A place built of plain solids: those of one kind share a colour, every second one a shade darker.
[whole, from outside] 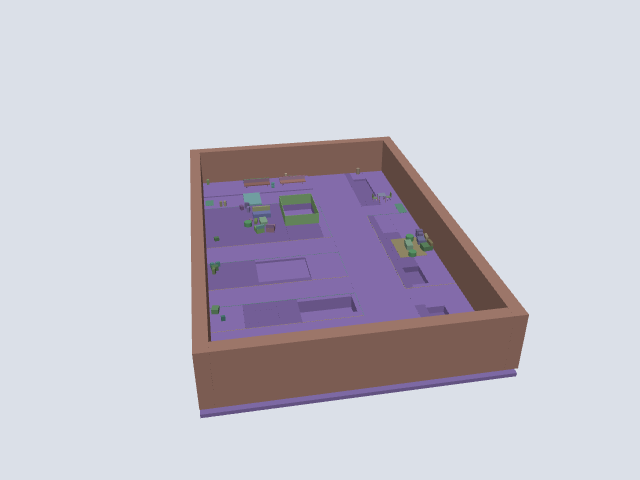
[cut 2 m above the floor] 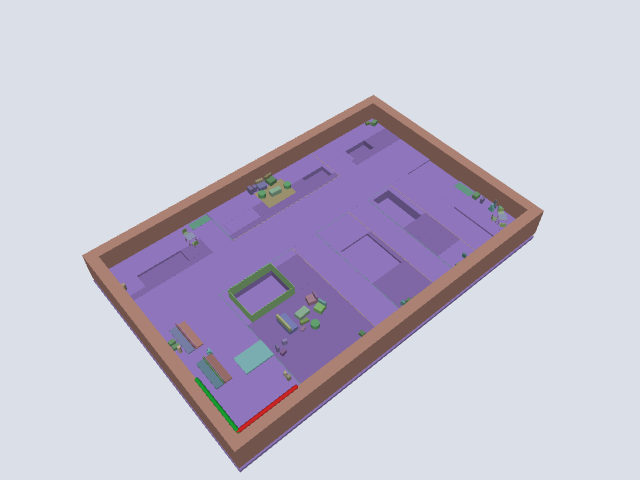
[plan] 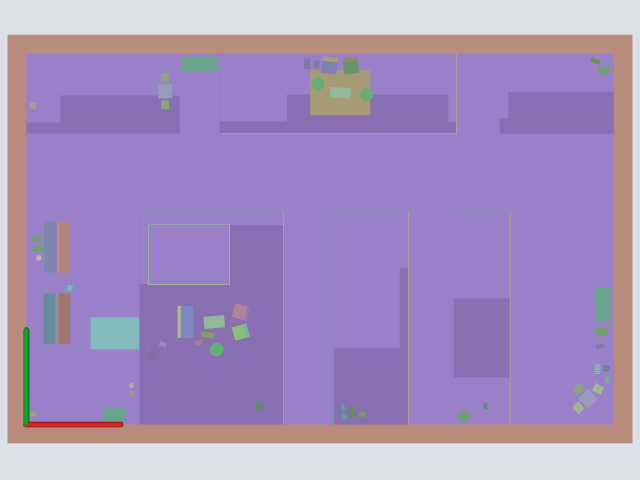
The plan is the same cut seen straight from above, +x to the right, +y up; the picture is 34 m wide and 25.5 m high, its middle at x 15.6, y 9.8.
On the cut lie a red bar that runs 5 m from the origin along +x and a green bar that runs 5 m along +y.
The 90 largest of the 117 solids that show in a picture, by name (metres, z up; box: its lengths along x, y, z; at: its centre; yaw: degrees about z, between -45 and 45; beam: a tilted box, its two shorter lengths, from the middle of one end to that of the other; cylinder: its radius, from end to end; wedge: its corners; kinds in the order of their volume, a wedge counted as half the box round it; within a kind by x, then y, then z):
{
 "floor_1": {"box": [1.8, 1.43, 1.32], "at": [0.9, 16.77, -0.66]},
 "floor_2": {"box": [3.4, 11.35, 1.1], "at": [1.7, 5.67, -0.45]},
 "floor_3": {"box": [4.28, 1.43, 1.11], "at": [3.94, 16.77, -0.77]},
 "floor_4": {"box": [8.15, 0.6, 1.32], "at": [4.08, 15.75, -0.66]},
 "floor_5": {"box": [8.15, 2.22, 1.32], "at": [4.08, 18.59, -0.66]},
 "floor_6": {"box": [2.6, 11.35, 1.0], "at": [4.7, 5.67, -0.5]},
 "floor_7": {"box": [0.5, 3.14, 1.32], "at": [6.25, 9.02, -0.66]},
 "floor_8": {"box": [2.07, 1.43, 1.32], "at": [7.12, 16.77, -0.66]},
 "floor_9": {"box": [4.28, 3.14, 0.66], "at": [8.64, 9.02, -0.99]},
 "floor_10": {"box": [2.1, 4.25, 1.0], "at": [9.2, 17.57, -0.5]},
 "floor_11": {"box": [7.65, 7.45, 1.32], "at": [9.82, 3.73, -0.66]},
 "floor_12": {"box": [7.65, 0.76, 1.32], "at": [9.82, 10.97, -0.66]},
 "floor_13": {"box": [0.45, 1.43, 1.33], "at": [10.47, 16.82, -0.66]},
 "floor_14": {"box": [2.87, 3.14, 1.32], "at": [12.21, 9.02, -0.66]},
 "floor_15": {"box": [3.14, 1.43, 1.33], "at": [12.27, 16.82, -0.66]},
 "floor_16": {"box": [2.7, 11.35, 1.0], "at": [15.0, 5.67, -0.5]},
 "floor_17": {"box": [31.2, 4.1, 1.0], "at": [15.6, 13.4, -0.5]},
 "floor_18": {"box": [0.35, 4.28, 1.32], "at": [16.52, 6.19, -0.66]},
 "floor_19": {"box": [12.6, 0.65, 1.33], "at": [16.55, 15.78, -0.66]},
 "floor_20": {"box": [12.6, 2.17, 1.33], "at": [16.55, 18.61, -0.66]},
 "floor_21": {"box": [6.01, 1.43, 1.33], "at": [16.84, 16.82, -0.66]},
 "floor_22": {"box": [3.14, 4.28, 1.12], "at": [18.27, 6.19, -0.76]},
 "floor_23": {"box": [3.95, 4.05, 1.32], "at": [18.32, 2.02, -0.66]},
 "floor_24": {"box": [3.95, 3.02, 1.32], "at": [18.32, 9.84, -0.66]},
 "floor_25": {"box": [0.46, 4.28, 1.32], "at": [20.07, 6.19, -0.66]},
 "floor_26": {"box": [2.57, 1.43, 0.82], "at": [21.14, 16.82, -0.91]},
 "floor_27": {"box": [2.4, 11.35, 1.0], "at": [21.5, 5.67, -0.5]},
 "floor_28": {"box": [0.43, 1.43, 1.33], "at": [22.64, 16.82, -0.66]},
 "floor_29": {"box": [0.4, 4.28, 1.32], "at": [22.9, 8.84, -0.66]},
 "floor_30": {"box": [0.95, 2.57, 1.32], "at": [23.18, 3.79, -0.66]},
 "floor_31": {"box": [2.3, 4.25, 1.0], "at": [24.0, 17.57, -0.5]},
 "floor_32": {"box": [2.0, 4.28, 0.28], "at": [24.1, 8.84, -1.18]},
 "floor_33": {"box": [3.0, 2.5, 1.32], "at": [24.2, 1.25, -0.66]},
 "floor_34": {"box": [3.0, 1.63, 1.32], "at": [24.2, 5.88, -0.66]},
 "floor_35": {"box": [3.0, 0.37, 1.32], "at": [24.2, 11.16, -0.66]},
 "floor_36": {"box": [1.43, 2.57, 1.32], "at": [24.36, 3.79, -0.66]},
 "floor_37": {"box": [0.45, 1.43, 1.32], "at": [25.38, 16.96, -0.66]},
 "floor_38": {"box": [0.62, 2.57, 1.32], "at": [25.39, 3.79, -0.66]},
 "floor_39": {"box": [0.6, 4.28, 1.32], "at": [25.4, 8.84, -0.66]},
 "floor_40": {"box": [2.57, 1.43, 0.73], "at": [26.89, 16.96, -0.95]},
 "floor_41": {"box": [2.4, 11.35, 1.0], "at": [26.9, 5.67, -0.5]},
 "floor_42": {"box": [6.05, 0.8, 1.32], "at": [28.18, 15.85, -0.66]},
 "floor_43": {"box": [6.05, 2.02, 1.32], "at": [28.18, 18.69, -0.66]},
 "floor_44": {"box": [3.1, 5.4, 1.16], "at": [29.65, 2.7, -0.42]},
 "floor_45": {"box": [3.1, 2.0, 1.0], "at": [29.65, 6.4, -0.5]},
 "floor_46": {"box": [3.1, 3.95, 0.88], "at": [29.65, 9.38, -0.56]},
 "floor_47": {"box": [3.03, 1.43, 1.32], "at": [29.68, 16.96, -0.66]},
 "wall_1": {"box": [1.0, 19.7, 4.6], "at": [-0.5, 9.85, 1.3]},
 "wall_2": {"box": [33.2, 1.0, 4.6], "at": [15.6, -0.5, 1.3]},
 "wall_3": {"box": [33.2, 1.0, 4.6], "at": [15.6, 20.2, 1.3]},
 "wall_4": {"box": [1.0, 19.7, 4.6], "at": [31.7, 9.85, 1.3]},
 "floor_base_1": {"box": [33.2, 21.7, 0.3], "at": [15.6, 9.85, -1.57]},
 "step_hump_1": {"box": [2.6, 1.7, 0.2], "at": [4.7, 4.85, 0.05]},
 "sofa_seat_1": {"box": [0.84, 1.7, 0.45], "at": [8.45, 5.44, 0.23]},
 "rail_1": {"box": [0.04, 3.14, 1.05], "at": [6.48, 9.02, 0.53]},
 "rail_2": {"box": [4.36, 0.04, 1.05], "at": [8.64, 7.43, 0.53]},
 "rail_3": {"box": [4.36, 0.04, 1.05], "at": [8.64, 10.61, 0.53]},
 "rail_4": {"box": [0.04, 3.14, 1.05], "at": [10.8, 9.02, 0.53]},
 "low_1": {"box": [1.1, 0.65, 0.44], "at": [9.98, 5.44, 0.22], "yaw": 4.7},
 "low_2": {"box": [1.1, 0.55, 0.47], "at": [16.68, 17.62, 0.25], "yaw": -4.5},
 "carton_1": {"box": [0.51, 0.36, 0.3], "at": [0.58, 9.87, 0.25], "yaw": 2.3},
 "carton_2": {"box": [0.58, 0.35, 0.31], "at": [0.62, 9.33, 0.26], "yaw": -8.5},
 "carton_3": {"box": [0.38, 0.56, 0.4], "at": [17.32, 0.62, 0.2], "yaw": 7.8},
 "carton_4": {"box": [0.59, 0.53, 0.4], "at": [23.24, 0.44, 0.2], "yaw": -10.9},
 "carton_5": {"box": [0.63, 0.46, 0.4], "at": [30.54, 4.92, 0.36], "yaw": 1.9},
 "carton_6": {"box": [0.62, 0.41, 0.42], "at": [30.71, 18.83, 0.21], "yaw": 17.7},
 "pouf_1": {"cylinder": 0.36, "from": [10.1, 3.98, 0.0], "to": [10.1, 3.98, 0.41]},
 "pouf_2": {"cylinder": 0.35, "from": [15.49, 18.09, 0.02], "to": [15.49, 18.09, 0.47]},
 "pouf_3": {"cylinder": 0.34, "from": [18.07, 17.53, 0.02], "to": [18.07, 17.53, 0.42]},
 "low_rug_1": {"box": [3.2, 2.4, 0.06], "at": [16.68, 17.62, -0.01]},
 "seat_1": {"box": [0.67, 2.7, 0.11], "at": [2.0, 5.61, 0.47]},
 "seat_2": {"box": [0.67, 2.7, 0.11], "at": [2.0, 9.4, 0.47]},
 "arm1a_seat_1": {"box": [0.8, 0.89, 0.43], "at": [17.24, 19.08, 0.23], "yaw": 5.9},
 "arm1b_seat_1": {"box": [0.8, 0.89, 0.43], "at": [16.12, 19.08, 0.23], "yaw": -7.0},
 "suitcase_1": {"box": [0.35, 0.57, 0.65], "at": [14.93, 19.17, 0.33], "yaw": -2.1},
 "suitcase_2": {"box": [0.33, 0.42, 0.6], "at": [15.41, 19.13, 0.31], "yaw": -9.8},
 "suitcase_3": {"box": [0.48, 0.24, 0.53], "at": [30.48, 4.15, 0.42], "yaw": 12.5},
 "arm0a_seat_1": {"box": [0.82, 0.74, 0.45], "at": [11.4, 4.91, 0.23], "yaw": 15.5},
 "arm0b_seat_1": {"box": [0.82, 0.74, 0.45], "at": [11.4, 5.97, 0.23], "yaw": -14.8},
 "low_mat_1": {"box": [1.2, 0.8, 0.06], "at": [4.7, 0.55, -0.02]},
 "low_mat_2": {"box": [1.92, 0.8, 0.06], "at": [9.2, 19.15, -0.02]},
 "low_mat_3": {"box": [0.8, 1.82, 0.06], "at": [30.65, 6.4, -0.02]},
 "sr01a_seat_1": {"box": [0.67, 2.7, 0.11], "at": [1.26, 5.61, 0.47]},
 "sr02a_seat_1": {"box": [0.67, 2.7, 0.11], "at": [1.26, 9.4, 0.47]},
 "sofa_back_1": {"box": [0.17, 1.7, 0.45], "at": [8.11, 5.44, 0.68]},
 "duffel_1": {"box": [0.71, 0.29, 0.31], "at": [9.64, 4.76, 0.15], "yaw": -8.2},
 "arm1a_back_1": {"box": [0.8, 0.25, 0.3], "at": [17.21, 19.39, 0.6], "yaw": 5.9},
 "arm1b_back_1": {"box": [0.8, 0.25, 0.3], "at": [16.16, 19.39, 0.6], "yaw": -7.0},
 "bag_1": {"box": [0.46, 0.32, 0.4], "at": [6.63, 3.65, 0.2], "yaw": 11.1},
 "sr01a_back_1": {"box": [0.05, 2.7, 0.38], "at": [1.57, 5.61, 0.72]}
}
